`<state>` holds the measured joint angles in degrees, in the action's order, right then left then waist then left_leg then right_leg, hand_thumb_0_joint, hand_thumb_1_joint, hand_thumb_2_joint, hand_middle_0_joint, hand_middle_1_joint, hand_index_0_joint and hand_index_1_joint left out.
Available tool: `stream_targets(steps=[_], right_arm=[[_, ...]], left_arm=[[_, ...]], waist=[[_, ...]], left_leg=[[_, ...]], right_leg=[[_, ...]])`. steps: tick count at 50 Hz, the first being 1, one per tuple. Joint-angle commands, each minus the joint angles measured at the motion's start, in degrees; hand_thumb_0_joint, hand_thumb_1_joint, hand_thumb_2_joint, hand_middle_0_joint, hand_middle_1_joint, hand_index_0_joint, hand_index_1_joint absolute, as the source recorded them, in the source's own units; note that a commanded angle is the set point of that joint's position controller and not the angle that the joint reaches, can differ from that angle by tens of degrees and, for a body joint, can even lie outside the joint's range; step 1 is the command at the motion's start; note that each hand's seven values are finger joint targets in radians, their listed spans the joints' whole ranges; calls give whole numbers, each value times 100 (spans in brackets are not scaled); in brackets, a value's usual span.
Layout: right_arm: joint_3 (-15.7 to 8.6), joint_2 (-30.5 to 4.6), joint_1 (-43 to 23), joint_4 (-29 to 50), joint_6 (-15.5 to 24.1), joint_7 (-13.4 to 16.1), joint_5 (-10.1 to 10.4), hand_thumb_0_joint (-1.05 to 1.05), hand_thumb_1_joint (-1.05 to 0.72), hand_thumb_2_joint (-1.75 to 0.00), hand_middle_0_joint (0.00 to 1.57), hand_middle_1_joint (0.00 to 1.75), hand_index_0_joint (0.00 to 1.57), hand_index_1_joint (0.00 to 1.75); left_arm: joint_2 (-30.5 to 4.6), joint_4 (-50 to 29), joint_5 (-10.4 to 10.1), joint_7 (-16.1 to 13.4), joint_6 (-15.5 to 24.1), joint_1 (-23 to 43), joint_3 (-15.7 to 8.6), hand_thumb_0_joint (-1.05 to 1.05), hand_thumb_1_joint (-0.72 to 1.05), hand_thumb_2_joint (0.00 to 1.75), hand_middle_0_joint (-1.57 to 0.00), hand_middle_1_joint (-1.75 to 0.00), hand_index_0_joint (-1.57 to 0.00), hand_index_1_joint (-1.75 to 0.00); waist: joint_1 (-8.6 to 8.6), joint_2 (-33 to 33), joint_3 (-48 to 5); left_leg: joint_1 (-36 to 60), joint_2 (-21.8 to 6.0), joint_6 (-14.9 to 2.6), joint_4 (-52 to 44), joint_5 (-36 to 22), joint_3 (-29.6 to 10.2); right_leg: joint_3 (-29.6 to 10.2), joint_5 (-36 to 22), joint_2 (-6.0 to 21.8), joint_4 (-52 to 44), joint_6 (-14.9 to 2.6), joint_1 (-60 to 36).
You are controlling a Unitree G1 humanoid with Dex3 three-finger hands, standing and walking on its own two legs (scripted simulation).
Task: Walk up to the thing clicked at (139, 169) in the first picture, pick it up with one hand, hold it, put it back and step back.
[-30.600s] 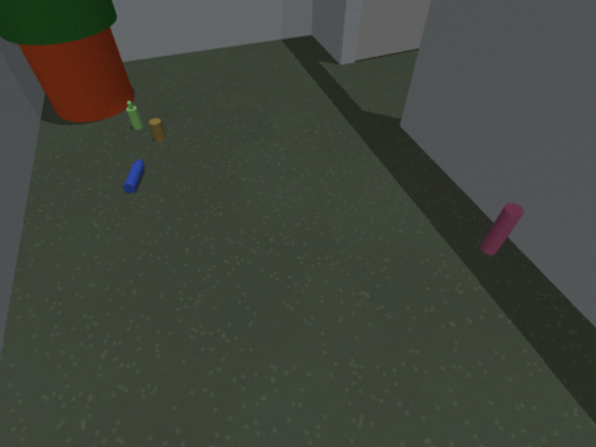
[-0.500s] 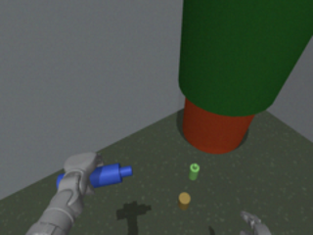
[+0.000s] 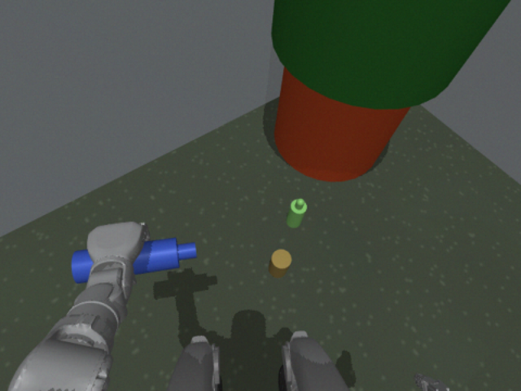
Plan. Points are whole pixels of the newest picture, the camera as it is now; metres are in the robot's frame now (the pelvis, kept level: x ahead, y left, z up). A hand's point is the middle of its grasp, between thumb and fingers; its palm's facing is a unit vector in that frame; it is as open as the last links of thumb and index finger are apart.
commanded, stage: crouch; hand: left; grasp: from above
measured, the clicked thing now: (139, 258) +0.37 +0.21 -0.15
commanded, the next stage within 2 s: lower in 1.30 s
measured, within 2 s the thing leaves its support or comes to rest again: neither
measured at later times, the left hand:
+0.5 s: hand (150, 284) +0.37 +0.24 -0.36, palm faces -0.47 -0.08 -0.88, open 8.7 cm
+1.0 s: hand (157, 284) +0.40 +0.25 -0.46, palm faces -0.45 -0.09 -0.89, open 8.8 cm
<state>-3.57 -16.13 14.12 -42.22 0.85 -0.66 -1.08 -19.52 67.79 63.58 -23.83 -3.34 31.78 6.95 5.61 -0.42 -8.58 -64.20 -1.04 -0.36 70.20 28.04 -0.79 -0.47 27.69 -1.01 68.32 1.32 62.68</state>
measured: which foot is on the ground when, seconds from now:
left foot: down 0.00-1.00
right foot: down 0.00-1.00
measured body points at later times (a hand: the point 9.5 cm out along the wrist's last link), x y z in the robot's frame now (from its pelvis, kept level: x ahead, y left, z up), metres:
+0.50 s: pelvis -0.03 +0.00 -0.19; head +0.18 +0.03 +0.21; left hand +0.40 +0.24 -0.31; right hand +0.03 -0.27 -0.32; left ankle +0.04 +0.11 -0.63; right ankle +0.04 -0.13 -0.63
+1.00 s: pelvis -0.04 -0.01 -0.27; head +0.21 +0.03 +0.11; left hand +0.42 +0.25 -0.41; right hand +0.01 -0.28 -0.39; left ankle +0.04 +0.11 -0.63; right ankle +0.04 -0.13 -0.63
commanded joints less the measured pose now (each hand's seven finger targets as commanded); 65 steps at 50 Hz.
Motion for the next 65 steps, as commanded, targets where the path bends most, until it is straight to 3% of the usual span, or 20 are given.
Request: stream_targets(steps=[1, 3, 5, 6, 7, 9, 12, 16, 20, 21, 26, 27, 29, 31, 39, 43, 48, 49, 57, 65], right_arm=[[-277, -862, 450, 352, 260, 55, -64, 0, -87, -89, 20, 30, 20, 30], [-285, -882, 444, 365, 278, 52, -94, 0, -87, -89, 20, 30, 20, 30], [-297, -899, 425, 259, 311, 58, -123, 0, -87, -89, 20, 30, 20, 30], [-297, -908, 428, 259, 317, 71, -125, 0, -87, -89, 20, 30, 20, 30], [-302, -931, 424, 260, 315, 94, -118, 0, -87, -89, 20, 30, 20, 30], [-271, -903, 426, 209, 337, 92, -172, 0, -87, -89, 20, 30, 20, 30], [-224, -868, 450, 216, 348, 103, -181, 0, -87, -89, 20, 30, 20, 30], [-154, -908, 494, 148, 431, 68, -236, 0, -87, -89, 20, 30, 20, 30], [-64, -1011, 583, 33, 530, 11, -321, 0, -87, -89, 20, 30, 20, 30], [-66, -1015, 583, -11, 554, -11, -353, 0, -87, -89, 20, 30, 20, 30], [-35, -1020, 606, -91, 618, -147, -469, 0, -88, -89, 20, 30, 20, 30], [-78, -1080, 636, -112, 629, -161, -482, 0, -88, -89, 20, 30, 20, 30], [-31, -994, 603, -87, 644, -233, -531, 0, -88, -89, 20, 30, 20, 30], [-41, -1049, 602, -111, 635, -276, -547, 0, -88, -89, 20, 30, 20, 30], [-10, -1039, 580, -106, 630, -495, -616, 0, -89, -90, 20, 30, 20, 30], [-30, -1136, 605, -149, 614, -561, -627, 0, -88, -90, 20, 30, 20, 30], [-17, -1143, 560, -112, 597, -640, -625, 0, -89, -89, 20, 30, 20, 30], [-20, -1136, 574, -131, 614, -659, -646, 0, -89, -89, 20, 30, 20, 30], [53, -1167, 624, -236, 630, -707, -705, 0, -89, -90, 20, 30, 20, 30], [145, -1265, 567, -316, 660, -740, -744, 0, -89, -90, 20, 30, 20, 30]], left_arm=[[-1413, -542, -82, -583, -156, 2276, -589, 0, 78, 55, -111, -50, -113, -48], [-1330, -592, -223, -581, -236, 2431, -553, 0, 77, 56, -111, -50, -112, -48], [-1291, -456, -299, -511, -291, 2589, -521, 0, 76, 54, -110, -50, -112, -48], [-1514, -508, -330, -479, -280, 2660, -644, 0, 75, 56, -111, -48, -112, -47], [-1779, -551, -294, -448, -262, 2794, -750, 0, 73, 61, -111, -50, -111, -50], [-1556, -270, -332, -317, -198, 2622, -660, 0, 74, 58, -109, -50, -110, -48], [-1925, -154, -275, -243, -35, 2666, -838, 0, 72, 57, -109, -48, -110, -47], [-1992, -255, -155, -200, 292, 3044, -797, 0, 70, 57, -107, -49, -108, -48], [-2265, -359, 44, -378, 497, 3197, -975, 0, 73, 62, -109, -52, -111, -50], [-2158, -353, 59, -423, 518, 3200, -945, 0, 73, 62, -109, -51, -110, -50], [-2296, -379, 171, -652, 551, 3381, -1077, 0, 70, 71, -111, -51, -110, -52], [-2471, -278, 202, -696, 534, 3352, -1213, 0, 73, 71, -113, -49, -112, -50], [-2245, -240, 157, -711, 505, 3298, -1116, 0, 74, 71, -113, -50, -113, -50], [-2488, -102, 195, -722, 489, 3367, -1257, 0, 73, 73, -114, -50, -112, -51], [-2547, 359, 155, -603, 518, 3174, -1340, 0, 76, 68, -114, -52, -114, -52], [-2783, 312, 227, -571, 625, 3266, -1493, 0, 75, 67, -113, -52, -113, -52], [-2737, 571, 298, -634, 748, 3306, -1481, 0, 74, 63, -111, -52, -112, -51], [-2821, 294, 259, -663, 806, 3609, -1497, 0, 75, 64, -111, -52, -112, -51], [-3094, 541, 345, -799, 862, 3718, -1625, 0, 73, 62, -111, -50, -111, -50], [-3311, 1019, 450, -884, 832, 3866, -1688, 0, 74, 63, -112, -50, -112, -50]], waist=[[-15, -649, -2958], [12, -828, -3384], [121, -867, -3382], [84, -863, -3606], [73, -937, -3716], [235, -749, -3606], [233, -436, -3632], [418, -585, -3699], [433, -1101, -4000], [437, -1226, -4126], [478, -1608, -4322], [474, -1473, -4356], [510, -1544, -4327], [487, -1522, -4212], [519, -1248, -4074], [484, -1432, -3880], [558, -1324, -3805], [611, -1409, -3834], [605, -1468, -3951], [659, -1566, -3526]], left_leg=[[629, 109, 53, 146, -971, -36], [559, 97, 49, 351, -792, -103], [250, 72, 67, 519, -628, -179], [149, 77, 64, 639, -536, -182], [-5, 99, 60, 736, -324, -160], [-437, 104, 29, 1039, -102, -215], [-1164, 168, -89, 1558, 261, -118], [-1570, 183, -112, 2089, 489, -144], [-1322, 180, 10, 2356, 269, -278], [-1186, 165, 37, 2467, 74, -281], [-1210, 142, 51, 2979, -438, -207], [-1299, 138, 44, 3092, -488, -228], [-1393, 150, 17, 3319, -663, -154], [-1687, 158, -16, 3484, -647, -92], [-2407, 147, -97, 4029, -593, -42], [-2536, 126, -52, 4129, -416, -121], [-2752, 127, -69, 4311, -149, -154], [-2821, 124, -78, 4360, -55, -145], [-3096, 130, -98, 4720, -19, -75], [-3392, 116, -96, 4879, 355, -128]], right_leg=[[234, -975, -92, 288, -365, 315], [263, -813, -80, 564, -388, 584], [316, -691, -74, 881, -403, 916], [335, -603, -79, 1034, -413, 981], [338, -440, -83, 1131, -415, 1051], [384, -252, -64, 1376, -404, 1369], [353, 55, -53, 1585, -363, 1608], [386, 268, -27, 1999, -352, 2313], [482, 154, 38, 2516, -377, 2959], [511, 17, 33, 2647, -387, 3062], [535, -385, 23, 3101, -384, 3409], [546, -441, 41, 3175, -360, 3449], [536, -604, 17, 3269, -352, 3462], [522, -666, -5, 3344, -341, 3453], [545, -791, -89, 3716, -303, 3321], [634, -520, -82, 4016, -344, 3824], [688, -301, -110, 4204, -346, 4111], [687, -235, -112, 4240, -348, 4146], [685, -248, -139, 4511, -335, 4229], [806, 99, -151, 4794, -368, 4746]])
